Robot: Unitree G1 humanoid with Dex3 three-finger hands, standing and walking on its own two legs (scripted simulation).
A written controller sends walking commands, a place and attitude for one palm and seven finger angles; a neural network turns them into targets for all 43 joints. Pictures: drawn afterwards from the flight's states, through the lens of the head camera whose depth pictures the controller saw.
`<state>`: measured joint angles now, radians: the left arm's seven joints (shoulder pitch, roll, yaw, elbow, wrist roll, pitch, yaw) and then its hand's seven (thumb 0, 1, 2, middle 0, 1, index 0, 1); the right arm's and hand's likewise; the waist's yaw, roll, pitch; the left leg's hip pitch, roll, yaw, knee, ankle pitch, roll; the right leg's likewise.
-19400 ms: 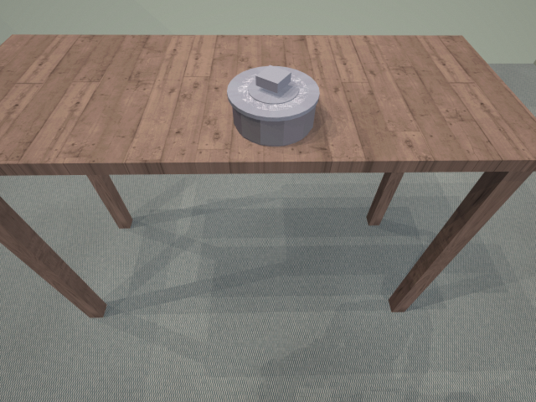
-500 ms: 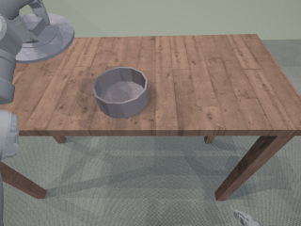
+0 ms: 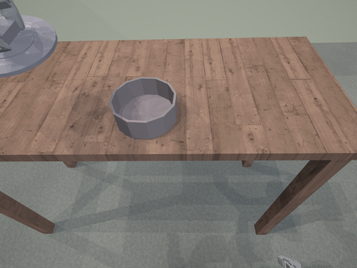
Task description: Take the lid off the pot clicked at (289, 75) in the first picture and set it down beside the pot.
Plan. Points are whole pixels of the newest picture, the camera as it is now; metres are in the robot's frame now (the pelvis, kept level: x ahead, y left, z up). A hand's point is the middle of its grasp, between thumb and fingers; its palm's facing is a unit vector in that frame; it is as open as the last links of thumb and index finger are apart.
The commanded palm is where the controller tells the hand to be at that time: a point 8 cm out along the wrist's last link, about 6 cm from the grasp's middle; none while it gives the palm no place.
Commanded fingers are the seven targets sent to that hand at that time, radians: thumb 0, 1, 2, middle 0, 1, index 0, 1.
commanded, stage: move the lid sideways beside the pot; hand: left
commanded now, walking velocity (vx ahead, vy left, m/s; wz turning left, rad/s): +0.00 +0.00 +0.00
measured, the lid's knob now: out of the picture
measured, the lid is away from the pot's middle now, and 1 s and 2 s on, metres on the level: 0.23 0.24 0.24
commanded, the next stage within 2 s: lower the lid onto the table in 0.24 s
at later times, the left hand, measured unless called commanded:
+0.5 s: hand out of the picture +0.44 +0.31 +0.30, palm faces -0.16 -0.09 -0.98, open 8.3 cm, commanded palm +0.43 +0.31 +0.36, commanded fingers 0.00 0.51 1.14 -0.85 -0.97 -0.85 -0.94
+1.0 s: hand (2, 56) +0.44 +0.31 +0.26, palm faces -0.20 -0.13 -0.97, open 8.3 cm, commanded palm +0.42 +0.32 +0.33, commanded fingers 0.00 0.51 1.14 -0.85 -0.97 -0.85 -0.94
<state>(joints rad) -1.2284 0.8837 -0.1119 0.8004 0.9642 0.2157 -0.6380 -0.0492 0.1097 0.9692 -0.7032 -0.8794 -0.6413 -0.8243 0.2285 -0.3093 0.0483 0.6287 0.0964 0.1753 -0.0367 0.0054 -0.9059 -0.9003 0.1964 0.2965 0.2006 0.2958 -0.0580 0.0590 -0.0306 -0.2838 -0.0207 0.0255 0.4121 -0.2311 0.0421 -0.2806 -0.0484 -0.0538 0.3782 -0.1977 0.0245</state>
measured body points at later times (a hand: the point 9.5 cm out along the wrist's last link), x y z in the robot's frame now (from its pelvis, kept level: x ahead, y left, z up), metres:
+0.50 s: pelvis +0.00 +0.00 +0.00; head +0.04 -0.02 +0.45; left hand +0.44 +0.31 +0.35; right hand +0.10 -0.27 -0.13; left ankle -0.02 +0.09 -0.74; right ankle -0.01 -0.14 -0.74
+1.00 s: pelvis +0.00 -0.01 +0.00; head +0.04 -0.02 +0.45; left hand +0.45 +0.32 +0.32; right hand +0.09 -0.28 -0.13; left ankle -0.02 +0.09 -0.74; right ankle -0.01 -0.14 -0.74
